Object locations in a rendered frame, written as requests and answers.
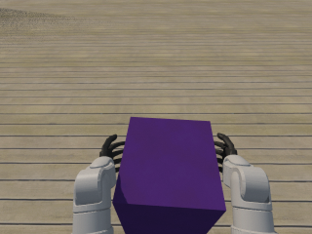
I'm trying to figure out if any robot left hand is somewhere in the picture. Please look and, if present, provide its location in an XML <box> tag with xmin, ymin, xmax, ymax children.
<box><xmin>99</xmin><ymin>134</ymin><xmax>125</xmax><ymax>173</ymax></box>

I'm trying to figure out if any robot right forearm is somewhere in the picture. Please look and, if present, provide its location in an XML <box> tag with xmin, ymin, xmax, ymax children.
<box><xmin>222</xmin><ymin>154</ymin><xmax>279</xmax><ymax>234</ymax></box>

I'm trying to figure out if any robot right hand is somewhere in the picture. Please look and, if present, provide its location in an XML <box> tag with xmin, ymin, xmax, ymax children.
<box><xmin>214</xmin><ymin>133</ymin><xmax>238</xmax><ymax>173</ymax></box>

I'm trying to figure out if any robot left forearm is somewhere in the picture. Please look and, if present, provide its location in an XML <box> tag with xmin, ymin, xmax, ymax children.
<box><xmin>71</xmin><ymin>156</ymin><xmax>117</xmax><ymax>234</ymax></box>

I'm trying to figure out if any carton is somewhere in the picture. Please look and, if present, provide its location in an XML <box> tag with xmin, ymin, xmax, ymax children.
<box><xmin>112</xmin><ymin>117</ymin><xmax>226</xmax><ymax>234</ymax></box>

